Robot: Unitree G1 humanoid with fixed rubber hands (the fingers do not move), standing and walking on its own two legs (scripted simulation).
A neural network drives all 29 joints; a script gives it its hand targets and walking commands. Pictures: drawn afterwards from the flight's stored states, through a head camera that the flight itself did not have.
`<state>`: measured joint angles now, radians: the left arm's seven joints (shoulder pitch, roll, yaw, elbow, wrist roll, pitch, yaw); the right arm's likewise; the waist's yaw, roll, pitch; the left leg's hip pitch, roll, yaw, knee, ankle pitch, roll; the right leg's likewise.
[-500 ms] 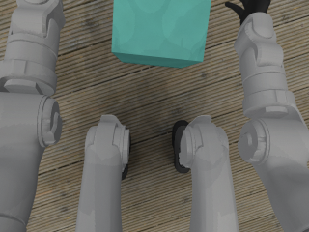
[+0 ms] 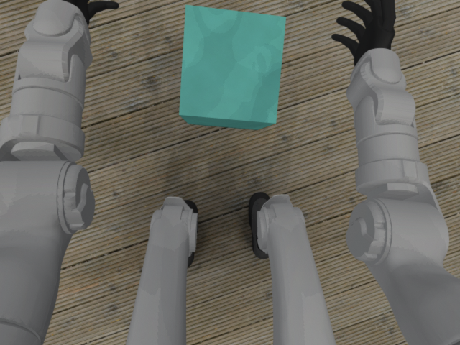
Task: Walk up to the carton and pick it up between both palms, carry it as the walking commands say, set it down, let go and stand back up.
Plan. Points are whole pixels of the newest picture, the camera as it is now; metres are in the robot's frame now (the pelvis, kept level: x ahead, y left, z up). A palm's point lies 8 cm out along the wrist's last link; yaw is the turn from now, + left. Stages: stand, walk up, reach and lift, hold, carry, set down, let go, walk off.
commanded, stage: set down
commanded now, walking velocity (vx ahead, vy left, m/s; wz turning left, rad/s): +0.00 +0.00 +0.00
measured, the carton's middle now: (228, 80) +0.55 -0.01 -0.43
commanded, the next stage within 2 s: let go in 0.40 s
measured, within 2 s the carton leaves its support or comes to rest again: neither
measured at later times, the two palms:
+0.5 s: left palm out of the picture +0.56 +0.20 +0.03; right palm (437, 13) +0.52 -0.19 +0.02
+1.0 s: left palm out of the picture +0.40 +0.21 +0.09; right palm out of the picture +0.38 -0.24 +0.10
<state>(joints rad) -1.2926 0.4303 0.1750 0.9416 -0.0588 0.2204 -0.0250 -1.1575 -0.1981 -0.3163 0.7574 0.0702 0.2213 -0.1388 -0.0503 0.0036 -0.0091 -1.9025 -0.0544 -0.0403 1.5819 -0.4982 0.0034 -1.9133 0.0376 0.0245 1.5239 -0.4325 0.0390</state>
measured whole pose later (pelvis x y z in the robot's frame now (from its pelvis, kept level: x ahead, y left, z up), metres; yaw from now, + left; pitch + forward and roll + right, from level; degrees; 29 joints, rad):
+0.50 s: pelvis +0.03 +0.00 +0.12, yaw +1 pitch +45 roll -1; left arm -1.20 0.33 0.32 0.98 0.10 0.15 -0.08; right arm -1.04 -0.11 -0.41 0.77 -0.10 0.16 -0.07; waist -0.05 0.01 -0.05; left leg -1.49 -0.05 -0.06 1.02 -0.31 0.00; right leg -1.50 0.02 0.03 0.97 -0.26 0.03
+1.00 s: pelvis +0.08 -0.02 +0.19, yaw +2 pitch +29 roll +0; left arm -0.35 0.20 0.19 0.62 0.07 0.07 -0.03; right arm -0.27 -0.18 -0.14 0.56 -0.03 0.08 0.06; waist -0.04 -0.02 -0.08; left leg -0.91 -0.03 -0.06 0.70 -0.29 -0.01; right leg -0.94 0.03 0.04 0.69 -0.25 0.00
